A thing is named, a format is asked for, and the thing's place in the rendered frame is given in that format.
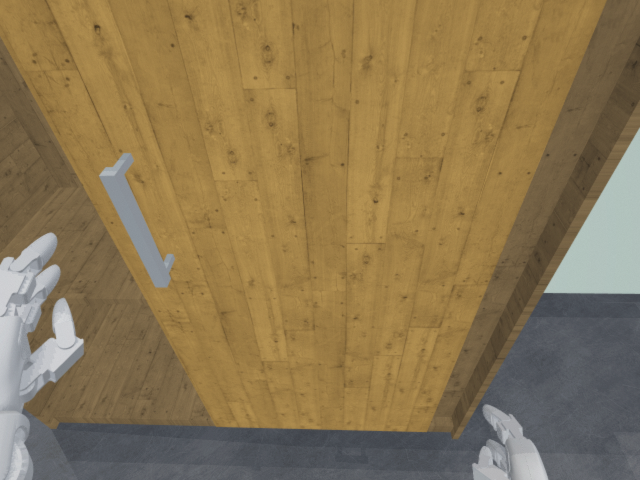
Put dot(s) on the handle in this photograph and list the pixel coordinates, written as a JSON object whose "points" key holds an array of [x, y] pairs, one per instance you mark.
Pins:
{"points": [[119, 191]]}

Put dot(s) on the left robot forearm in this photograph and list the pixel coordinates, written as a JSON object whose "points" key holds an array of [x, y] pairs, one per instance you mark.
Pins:
{"points": [[15, 461]]}

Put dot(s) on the wardrobe door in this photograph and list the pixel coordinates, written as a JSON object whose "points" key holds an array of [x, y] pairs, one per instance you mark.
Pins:
{"points": [[608, 51], [336, 179]]}

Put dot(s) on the robot right hand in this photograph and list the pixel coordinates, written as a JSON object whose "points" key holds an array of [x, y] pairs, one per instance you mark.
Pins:
{"points": [[518, 460]]}

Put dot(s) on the robot left hand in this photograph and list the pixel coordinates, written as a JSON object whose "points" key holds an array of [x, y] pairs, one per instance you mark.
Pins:
{"points": [[21, 297]]}

